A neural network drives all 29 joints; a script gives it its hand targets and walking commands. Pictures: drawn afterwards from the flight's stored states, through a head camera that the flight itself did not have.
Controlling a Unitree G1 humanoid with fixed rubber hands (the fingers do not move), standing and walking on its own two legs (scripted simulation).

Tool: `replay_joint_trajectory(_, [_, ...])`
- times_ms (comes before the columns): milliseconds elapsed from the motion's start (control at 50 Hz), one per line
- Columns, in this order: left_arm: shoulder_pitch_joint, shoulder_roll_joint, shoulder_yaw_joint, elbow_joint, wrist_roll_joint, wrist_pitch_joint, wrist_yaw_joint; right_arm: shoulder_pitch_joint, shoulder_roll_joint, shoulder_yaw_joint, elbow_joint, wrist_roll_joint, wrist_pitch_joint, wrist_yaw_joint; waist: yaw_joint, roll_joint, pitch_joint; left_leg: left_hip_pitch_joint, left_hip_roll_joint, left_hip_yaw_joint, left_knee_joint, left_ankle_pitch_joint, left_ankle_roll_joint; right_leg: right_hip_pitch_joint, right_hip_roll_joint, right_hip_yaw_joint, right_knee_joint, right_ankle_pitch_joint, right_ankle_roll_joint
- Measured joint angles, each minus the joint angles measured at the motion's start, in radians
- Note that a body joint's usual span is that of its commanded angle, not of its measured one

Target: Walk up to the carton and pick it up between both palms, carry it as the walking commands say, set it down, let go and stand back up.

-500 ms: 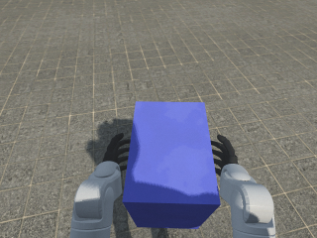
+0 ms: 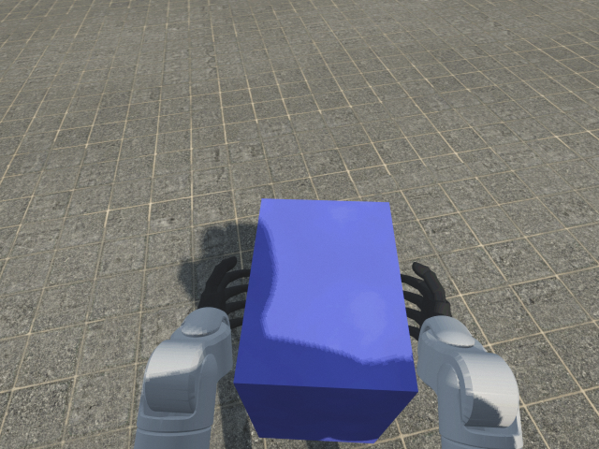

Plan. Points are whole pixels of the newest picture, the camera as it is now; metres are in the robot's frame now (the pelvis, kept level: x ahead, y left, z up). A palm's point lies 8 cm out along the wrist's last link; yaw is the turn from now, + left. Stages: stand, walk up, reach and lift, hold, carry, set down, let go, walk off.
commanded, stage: carry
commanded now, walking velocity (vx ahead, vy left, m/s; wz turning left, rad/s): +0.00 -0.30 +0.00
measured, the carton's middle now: (320, 326) +0.30 -0.02 +0.00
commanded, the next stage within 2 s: none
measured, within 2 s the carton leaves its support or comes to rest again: neither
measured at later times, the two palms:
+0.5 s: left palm (374, 360) +0.22 -0.07 +0.08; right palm out of the picture +0.22 -0.33 +0.07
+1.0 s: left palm (569, 418) +0.16 -0.25 +0.08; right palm out of the picture +0.17 -0.51 +0.07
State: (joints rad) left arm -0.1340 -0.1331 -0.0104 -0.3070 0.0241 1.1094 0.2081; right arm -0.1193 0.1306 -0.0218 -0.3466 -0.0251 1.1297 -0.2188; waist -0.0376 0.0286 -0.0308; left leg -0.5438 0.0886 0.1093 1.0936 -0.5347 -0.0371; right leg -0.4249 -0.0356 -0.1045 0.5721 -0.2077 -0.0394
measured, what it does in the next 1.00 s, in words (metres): steps to the right: left foot, then right foot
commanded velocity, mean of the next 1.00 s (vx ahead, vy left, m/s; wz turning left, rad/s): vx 0.00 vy -0.30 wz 0.00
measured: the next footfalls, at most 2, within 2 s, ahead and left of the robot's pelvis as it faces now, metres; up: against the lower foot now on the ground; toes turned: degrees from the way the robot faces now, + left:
left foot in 0.12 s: +0.02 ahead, +0.05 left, +0.00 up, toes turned +9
right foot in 0.42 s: +0.03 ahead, -0.33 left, +0.00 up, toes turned -6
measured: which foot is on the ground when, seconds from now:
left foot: up 0.00-0.10, down 0.12-0.42, up 0.44-0.66, down 0.68-0.98, up 1.00-1.00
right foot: down 0.00-0.12, up 0.14-0.40, down 0.42-0.70, up 0.72-0.94, down 0.96-1.00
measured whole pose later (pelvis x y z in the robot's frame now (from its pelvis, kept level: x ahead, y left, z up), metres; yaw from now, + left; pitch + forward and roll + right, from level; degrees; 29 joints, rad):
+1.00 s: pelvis -0.11 -0.39 -0.01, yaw +1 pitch +3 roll -2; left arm -0.13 -0.13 0.01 -0.36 0.01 1.10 0.22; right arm -0.12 0.13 0.01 -0.37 -0.04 1.10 -0.20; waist 0.04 0.07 -0.04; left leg -0.44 0.24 0.04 0.67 -0.32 -0.11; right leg -0.40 -0.04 -0.10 0.57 -0.20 0.03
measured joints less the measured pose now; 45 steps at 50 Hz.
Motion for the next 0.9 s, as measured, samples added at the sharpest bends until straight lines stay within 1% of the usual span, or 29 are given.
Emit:
replay_joint_trajectory(60, [0.003,0.001,0.004,-0.024,0.005,-0.007,-0.002,-0.009,0.001,0.005,-0.005,0.009,-0.014,-0.005,-0.011,-0.015,-0.01,0.054,-0.037,0.036,-0.128,0.017,0.013,-0.019,0.032,-0.022,0.002,0.01,-0.031])
replay_joint_trajectory(80, [0.002,0.0,0.004,-0.029,0.007,-0.009,-0.002,-0.013,0.001,0.004,-0.006,0.01,-0.017,-0.004,-0.012,-0.02,-0.017,0.085,-0.045,0.042,-0.205,0.034,0.016,-0.027,0.044,-0.032,0.008,0.009,-0.041])
replay_joint_trajectory(120, [0.003,0.001,0.006,-0.034,0.01,-0.011,-0.002,-0.023,0.002,0.004,-0.004,0.009,-0.017,-0.002,-0.012,-0.024,-0.039,0.167,-0.045,0.04,-0.415,0.124,0.025,-0.05,0.073,-0.06,0.039,-0.003,-0.059])
replay_joint_trajectory(140, [0.004,0.002,0.011,-0.027,0.01,-0.016,-0.002,-0.024,0.003,0.008,0.012,0.004,-0.025,0.001,-0.011,-0.043,-0.048,0.161,-0.045,0.034,-0.423,0.153,0.043,-0.068,0.07,-0.063,0.077,-0.048,-0.049])
replay_joint_trajectory(160, [0.012,0.002,0.014,-0.02,0.012,-0.015,-0.002,-0.023,0.003,0.012,0.029,0.002,-0.027,0.004,-0.004,-0.054,-0.055,0.152,-0.04,0.032,-0.411,0.167,0.058,-0.093,0.07,-0.05,0.152,-0.116,-0.029])
replay_joint_trajectory(180, [0.021,0.002,0.014,-0.015,0.014,-0.009,-0.001,-0.019,0.002,0.015,0.044,0.0,-0.025,0.008,0.005,-0.055,-0.058,0.152,-0.029,0.029,-0.411,0.177,0.063,-0.12,0.07,-0.031,0.251,-0.166,-0.01])
replay_joint_trajectory(220, [0.032,0.003,0.014,-0.007,0.013,0.007,0.003,-0.006,0.001,0.022,0.061,-0.005,-0.018,0.013,0.025,-0.05,-0.057,0.17,-0.007,0.018,-0.445,0.204,0.052,-0.155,0.055,0.009,0.409,-0.2,0.019])
replay_joint_trajectory(260, [0.035,0.004,0.013,-0.01,0.007,0.017,0.009,0.006,0.001,0.029,0.057,-0.009,-0.016,0.013,0.043,-0.038,-0.047,0.187,0.021,0.003,-0.49,0.239,0.026,-0.152,0.027,0.039,0.437,-0.194,0.041])
replay_joint_trajectory(300, [0.029,0.004,0.014,-0.022,0.001,0.015,0.012,0.009,0.0,0.032,0.039,-0.012,-0.019,0.013,0.057,-0.021,-0.033,0.192,0.054,-0.013,-0.522,0.269,-0.001,-0.125,0.0,0.057,0.38,-0.186,0.062])
replay_joint_trajectory(340, [0.02,0.003,0.016,-0.039,-0.004,0.01,0.013,0.004,0.001,0.032,0.017,-0.015,-0.023,0.014,0.066,-0.005,-0.021,0.186,0.088,-0.029,-0.538,0.292,-0.03,-0.082,-0.018,0.064,0.282,-0.188,0.078])
replay_joint_trajectory(400, [0.001,0.002,0.02,-0.059,-0.01,0.005,0.014,-0.009,0.002,0.031,-0.012,-0.02,-0.023,0.014,0.073,0.016,-0.014,0.157,0.137,-0.053,-0.522,0.305,-0.078,0.017,-0.026,0.046,0.064,-0.178,0.087])
replay_joint_trajectory(420, [-0.006,0.001,0.021,-0.06,-0.011,0.004,0.013,-0.014,0.002,0.028,-0.019,-0.023,-0.022,0.014,0.075,0.021,-0.014,0.14,0.153,-0.06,-0.495,0.298,-0.088,0.048,-0.023,0.033,-0.016,-0.118,0.085])
replay_joint_trajectory(440, [-0.013,-0.001,0.018,-0.05,-0.011,-0.002,0.013,-0.018,0.001,0.02,-0.021,-0.025,-0.022,0.016,0.074,0.034,-0.011,0.119,0.163,-0.073,-0.454,0.264,-0.075,0.044,-0.015,0.018,-0.034,0.009,0.08])
replay_joint_trajectory(460, [-0.016,-0.002,0.01,-0.032,-0.01,-0.009,0.013,-0.014,0.0,0.01,-0.019,-0.025,-0.021,0.017,0.066,0.04,-0.012,0.089,0.149,-0.084,-0.385,0.158,-0.061,0.022,-0.011,0.011,-0.004,0.033,0.07])
replay_joint_trajectory(480, [-0.016,-0.002,0.002,-0.013,-0.008,-0.01,0.013,-0.006,0.0,0.002,-0.016,-0.023,-0.017,0.017,0.054,0.035,-0.013,0.056,0.119,-0.086,-0.289,0.056,-0.047,0.007,-0.015,0.007,0.019,0.017,0.057])
replay_joint_trajectory(500, [-0.014,-0.001,-0.003,0.0,-0.007,-0.007,0.013,0.001,0.0,-0.003,-0.012,-0.02,-0.01,0.016,0.041,0.026,-0.012,0.027,0.086,-0.077,-0.189,-0.005,-0.032,0.002,-0.02,0.005,0.025,-0.004,0.045])
replay_joint_trajectory(540, [-0.005,0.0,-0.004,0.009,-0.004,-0.001,0.008,0.006,0.0,-0.003,-0.004,-0.009,0.0,0.007,0.017,0.012,-0.007,-0.003,0.034,-0.039,-0.05,-0.024,-0.008,-0.001,-0.017,0.004,0.013,-0.013,0.023])
replay_joint_trajectory(560, [-0.001,0.0,-0.002,0.005,-0.002,0.0,0.006,0.006,0.0,-0.001,-0.003,-0.003,0.0,0.002,0.007,0.006,-0.003,-0.004,0.015,-0.018,-0.026,-0.012,-0.003,-0.003,-0.011,0.002,0.008,-0.008,0.013])
replay_joint_trajectory(580, [0.002,0.0,0.001,-0.003,-0.001,-0.001,0.004,0.005,0.0,0.003,-0.004,0.002,-0.003,-0.002,-0.001,0.001,-0.001,0.004,-0.001,0.002,-0.029,-0.002,0.001,-0.007,-0.004,-0.002,0.005,-0.002,0.004])
replay_joint_trajectory(620, [0.005,0.001,0.002,-0.022,0.003,-0.005,0.003,0.001,0.0,0.009,-0.01,0.009,-0.012,-0.009,-0.012,-0.008,-0.004,0.038,-0.028,0.029,-0.101,0.011,0.009,-0.02,0.017,-0.015,0.007,0.006,-0.017])
replay_joint_trajectory(660, [0.006,0.001,0.004,-0.035,0.005,-0.01,0.002,-0.006,0.0,0.009,-0.015,0.012,-0.018,-0.009,-0.015,-0.017,-0.016,0.102,-0.045,0.044,-0.254,0.054,0.016,-0.037,0.042,-0.036,0.022,0.004,-0.038])
replay_joint_trajectory(680, [0.006,0.001,0.004,-0.04,0.007,-0.012,0.002,-0.011,0.001,0.009,-0.017,0.012,-0.018,-0.009,-0.016,-0.016,-0.026,0.147,-0.044,0.044,-0.368,0.106,0.018,-0.049,0.058,-0.051,0.039,-0.002,-0.047])
replay_joint_trajectory(700, [0.006,0.002,0.009,-0.037,0.007,-0.015,0.002,-0.015,0.002,0.012,-0.007,0.009,-0.024,-0.007,-0.016,-0.034,-0.034,0.159,-0.045,0.042,-0.416,0.179,0.052,-0.063,0.06,-0.059,0.064,-0.014,-0.053])
replay_joint_trajectory(720, [0.012,0.002,0.012,-0.031,0.009,-0.017,0.002,-0.015,0.002,0.016,0.01,0.005,-0.029,-0.003,-0.01,-0.051,-0.043,0.15,-0.042,0.04,-0.407,0.194,0.069,-0.084,0.06,-0.056,0.117,-0.078,-0.037])
replay_joint_trajectory(740, [0.019,0.002,0.014,-0.024,0.011,-0.014,0.002,-0.013,0.001,0.018,0.025,0.009,-0.028,0.008,-0.002,-0.056,-0.049,0.147,-0.033,0.037,-0.401,0.191,0.072,-0.113,0.063,-0.04,0.208,-0.142,-0.018])
replay_joint_trajectory(780, [0.032,0.003,0.014,-0.013,0.012,0.0,0.003,-0.002,0.001,0.024,0.046,0.005,-0.021,0.013,0.016,-0.053,-0.052,0.159,-0.012,0.026,-0.425,0.196,0.056,-0.158,0.056,0.001,0.386,-0.199,0.012])
replay_joint_trajectory(800, [0.036,0.004,0.015,-0.012,0.009,0.007,0.004,0.005,0.001,0.028,0.049,0.003,-0.019,0.014,0.025,-0.049,-0.05,0.167,0.0,0.019,-0.446,0.208,0.044,-0.166,0.046,0.019,0.429,-0.202,0.023])
replay_joint_trajectory(840, [0.038,0.004,0.016,-0.018,0.002,0.011,0.007,0.015,0.0,0.035,0.041,-0.001,-0.019,0.014,0.041,-0.034,-0.04,0.178,0.029,0.003,-0.484,0.24,0.013,-0.153,0.018,0.045,0.418,-0.196,0.044])
replay_joint_trajectory(900, [0.03,0.004,0.019,-0.043,-0.007,0.004,0.01,0.014,0.0,0.04,0.011,-0.006,-0.026,0.015,0.06,-0.006,-0.02,0.174,0.08,-0.022,-0.512,0.276,-0.028,-0.09,-0.014,0.063,0.282,-0.195,0.071])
